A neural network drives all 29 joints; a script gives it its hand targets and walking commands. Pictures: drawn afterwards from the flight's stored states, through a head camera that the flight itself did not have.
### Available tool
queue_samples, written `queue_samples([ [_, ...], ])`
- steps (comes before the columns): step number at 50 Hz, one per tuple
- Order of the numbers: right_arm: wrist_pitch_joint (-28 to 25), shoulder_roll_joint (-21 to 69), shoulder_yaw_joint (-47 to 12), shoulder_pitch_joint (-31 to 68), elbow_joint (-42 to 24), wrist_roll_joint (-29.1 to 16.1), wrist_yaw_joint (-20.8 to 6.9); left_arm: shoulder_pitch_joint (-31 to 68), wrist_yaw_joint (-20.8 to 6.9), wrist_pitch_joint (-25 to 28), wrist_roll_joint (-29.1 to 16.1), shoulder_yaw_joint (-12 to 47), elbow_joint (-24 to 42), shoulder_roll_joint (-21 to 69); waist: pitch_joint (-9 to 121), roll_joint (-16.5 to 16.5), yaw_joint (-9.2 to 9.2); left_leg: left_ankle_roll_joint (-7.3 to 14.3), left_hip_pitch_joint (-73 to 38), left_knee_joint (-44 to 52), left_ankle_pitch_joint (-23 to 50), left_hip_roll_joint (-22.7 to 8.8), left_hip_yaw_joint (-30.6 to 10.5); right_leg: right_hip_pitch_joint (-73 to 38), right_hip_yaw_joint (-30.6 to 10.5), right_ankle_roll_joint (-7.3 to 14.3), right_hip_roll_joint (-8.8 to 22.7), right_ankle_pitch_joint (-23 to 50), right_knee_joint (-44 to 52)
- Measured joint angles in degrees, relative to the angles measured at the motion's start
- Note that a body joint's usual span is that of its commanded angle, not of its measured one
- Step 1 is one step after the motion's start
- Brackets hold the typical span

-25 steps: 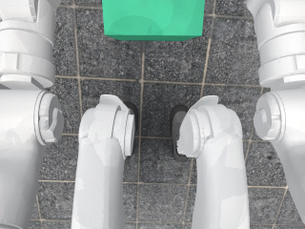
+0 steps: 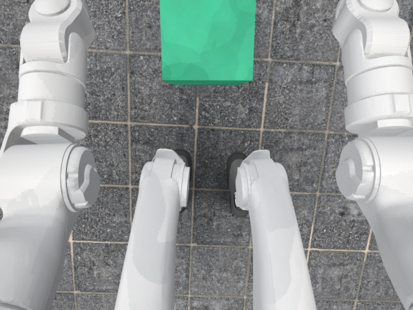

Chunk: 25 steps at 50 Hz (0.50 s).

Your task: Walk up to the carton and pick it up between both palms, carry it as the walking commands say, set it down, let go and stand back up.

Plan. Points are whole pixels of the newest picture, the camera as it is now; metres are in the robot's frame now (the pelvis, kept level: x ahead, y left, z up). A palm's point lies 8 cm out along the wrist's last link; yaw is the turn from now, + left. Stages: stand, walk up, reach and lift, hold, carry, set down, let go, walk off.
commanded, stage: set down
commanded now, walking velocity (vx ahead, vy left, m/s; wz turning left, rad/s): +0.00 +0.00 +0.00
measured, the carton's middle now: (206, 34) +0.55 +0.01 -0.41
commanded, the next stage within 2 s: let go in 0.62 s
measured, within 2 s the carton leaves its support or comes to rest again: neither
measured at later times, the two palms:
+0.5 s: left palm out of the picture +0.54 +0.21 +0.04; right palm out of the picture +0.56 -0.18 +0.04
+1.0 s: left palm out of the picture +0.45 +0.23 +0.09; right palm out of the picture +0.46 -0.20 +0.09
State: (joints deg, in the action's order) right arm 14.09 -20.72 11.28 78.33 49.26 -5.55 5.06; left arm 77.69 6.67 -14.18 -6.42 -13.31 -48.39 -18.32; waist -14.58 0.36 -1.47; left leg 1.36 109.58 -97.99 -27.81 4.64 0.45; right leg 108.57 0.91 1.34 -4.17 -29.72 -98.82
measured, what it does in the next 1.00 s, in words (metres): rises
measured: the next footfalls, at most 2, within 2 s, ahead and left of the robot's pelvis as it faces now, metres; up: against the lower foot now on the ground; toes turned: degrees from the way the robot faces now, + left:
none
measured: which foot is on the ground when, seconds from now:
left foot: down 0.00-1.00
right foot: down 0.00-1.00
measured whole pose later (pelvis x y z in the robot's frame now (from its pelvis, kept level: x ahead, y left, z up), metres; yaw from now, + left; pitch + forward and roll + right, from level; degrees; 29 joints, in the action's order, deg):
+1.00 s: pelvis +0.08 +0.00 +0.21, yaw +0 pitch +35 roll +0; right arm 7.1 -9.3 11.9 31.0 33.0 5.8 1.3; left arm 31.1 -2.1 -6.8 5.2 -13.6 -34.4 -11.1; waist 0.6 -0.4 -0.8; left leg 1.8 63.6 -44.0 -15.0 4.3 -2.6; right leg 62.5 -2.3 1.1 -3.8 -16.5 -44.4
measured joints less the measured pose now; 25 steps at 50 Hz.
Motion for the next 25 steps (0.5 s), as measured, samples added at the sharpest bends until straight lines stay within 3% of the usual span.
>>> queue_samples([
  [5, 2.06, -1.24, -1.68, 0.18, -3.2, -1.67, 0.27, -0.09, -0.14, -1.94, -0.72, 0.59, 3.2, -1.48, -4.39, -0.26, 0.1, -0.02, -8.22, 5.78, 0.54, -0.11, -0.39, -8.1, -0.46, 0.0, -0.29, 0.77, 5.89],
  [10, 2.07, -0.48, -2.06, -1.75, -2.13, -1.98, 0.01, -2.17, -1.03, -1.64, 0.17, 0.06, 3.07, -1.41, -2.32, -1.23, -0.18, -0.09, -13.15, 11.0, 0.94, -0.32, -0.71, -12.92, -0.92, 0.03, -0.64, 1.46, 11.24],
  [17, -1.95, 2.73, 0.94, -9.43, 2.08, 0.99, -1.79, -10.32, -3.1, 2.25, 2.72, -1.82, -0.07, 1.8, 11.57, -1.64, -0.68, 0.04, -14.49, 20.01, 3.06, -0.28, -1.65, -14.49, -1.45, -0.06, -0.87, 3.76, 20.75],
  [25, -5.53, 4.21, 4.73, -13.59, 4.03, 4.74, -4.48, -14.59, -4.68, 5.05, 5.18, -3.17, -1.69, 4.81, 16.19, -1.17, -0.11, 0.23, -21.76, 34.16, 8.67, -0.28, -2.1, -21.86, -2.61, -0.54, -0.56, 9.13, 34.76],
])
